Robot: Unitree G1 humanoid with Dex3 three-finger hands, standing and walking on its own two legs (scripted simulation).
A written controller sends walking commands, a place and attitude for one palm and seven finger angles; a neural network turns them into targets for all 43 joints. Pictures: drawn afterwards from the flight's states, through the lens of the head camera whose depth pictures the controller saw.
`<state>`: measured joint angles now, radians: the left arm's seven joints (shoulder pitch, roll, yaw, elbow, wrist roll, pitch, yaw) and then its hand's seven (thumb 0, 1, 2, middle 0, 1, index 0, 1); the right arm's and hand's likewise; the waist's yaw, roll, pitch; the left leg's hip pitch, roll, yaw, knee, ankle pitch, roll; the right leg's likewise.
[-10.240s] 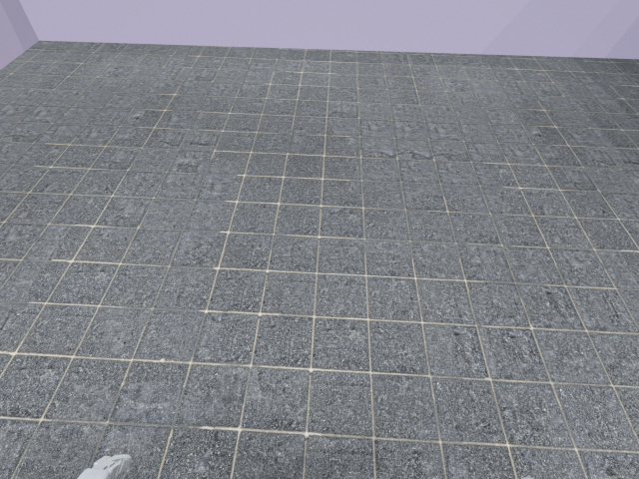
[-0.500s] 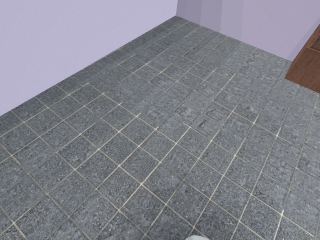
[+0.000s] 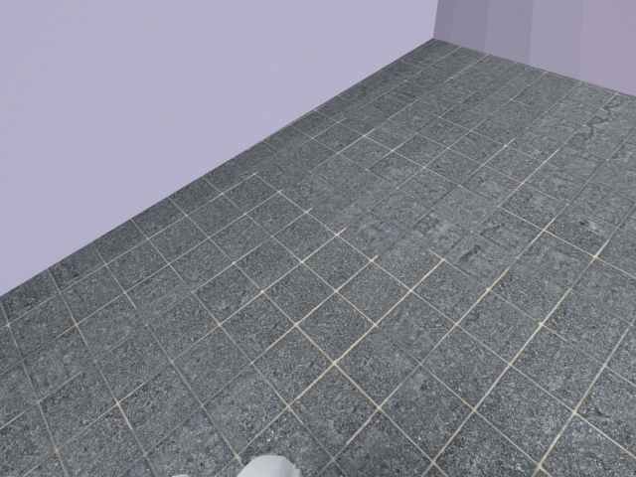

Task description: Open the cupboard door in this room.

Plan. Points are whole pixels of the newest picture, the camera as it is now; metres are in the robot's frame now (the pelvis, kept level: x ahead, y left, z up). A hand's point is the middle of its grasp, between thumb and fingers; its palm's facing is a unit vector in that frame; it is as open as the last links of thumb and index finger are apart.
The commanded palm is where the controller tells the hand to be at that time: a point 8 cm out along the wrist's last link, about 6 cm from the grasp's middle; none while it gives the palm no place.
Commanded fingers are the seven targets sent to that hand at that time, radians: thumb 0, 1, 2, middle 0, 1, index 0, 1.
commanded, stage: turn or walk to find it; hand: left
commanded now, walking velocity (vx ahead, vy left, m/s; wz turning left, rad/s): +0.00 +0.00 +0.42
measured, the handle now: out of the picture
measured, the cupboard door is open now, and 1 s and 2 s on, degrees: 0 0 0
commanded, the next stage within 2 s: none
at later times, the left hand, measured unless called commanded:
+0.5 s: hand out of the picture -0.06 +0.27 -0.18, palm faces +0.29 -0.93 -0.23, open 7.4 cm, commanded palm none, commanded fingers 0.00 0.90 0.90 -0.20 -0.30 -0.20 -0.30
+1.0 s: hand out of the picture -0.02 +0.21 -0.14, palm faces +0.40 -0.87 -0.29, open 7.4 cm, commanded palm none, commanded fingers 0.00 0.90 0.90 -0.20 -0.30 -0.20 -0.30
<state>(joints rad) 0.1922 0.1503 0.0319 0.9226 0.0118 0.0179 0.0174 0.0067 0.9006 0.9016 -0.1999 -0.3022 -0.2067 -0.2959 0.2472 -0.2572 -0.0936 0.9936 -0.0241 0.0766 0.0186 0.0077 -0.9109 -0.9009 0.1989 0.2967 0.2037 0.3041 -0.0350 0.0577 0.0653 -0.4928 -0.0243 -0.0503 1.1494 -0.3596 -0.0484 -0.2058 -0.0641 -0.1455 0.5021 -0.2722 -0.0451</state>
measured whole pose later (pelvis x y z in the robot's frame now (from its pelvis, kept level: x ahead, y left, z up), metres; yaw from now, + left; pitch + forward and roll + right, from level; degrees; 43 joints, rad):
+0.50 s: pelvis -0.03 +0.05 +0.00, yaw +13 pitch -1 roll -1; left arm 0.23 0.26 0.07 1.01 0.02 0.08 0.01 0.01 0.91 0.90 -0.20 -0.30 -0.20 -0.30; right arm 0.13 -0.19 -0.03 0.95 -0.02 0.02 0.00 0.00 -0.91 -0.90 0.20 0.30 0.20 0.30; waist 0.03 -0.04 0.07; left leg -0.21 0.00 0.04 0.52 -0.31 0.04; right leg -0.44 -0.11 -0.10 1.03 -0.45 0.07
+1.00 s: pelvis -0.04 -0.01 +0.00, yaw +25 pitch -1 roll +3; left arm 0.15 0.16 0.03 0.91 0.01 0.02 0.02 0.01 0.90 0.90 -0.20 -0.30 -0.21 -0.30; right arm 0.25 -0.25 -0.09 1.00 -0.02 0.08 0.01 0.01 -0.91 -0.90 0.20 0.30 0.20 0.30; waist -0.04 0.06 0.08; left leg -0.47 -0.04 -0.06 1.10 -0.41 -0.04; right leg -0.21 -0.06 -0.13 0.52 -0.30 -0.04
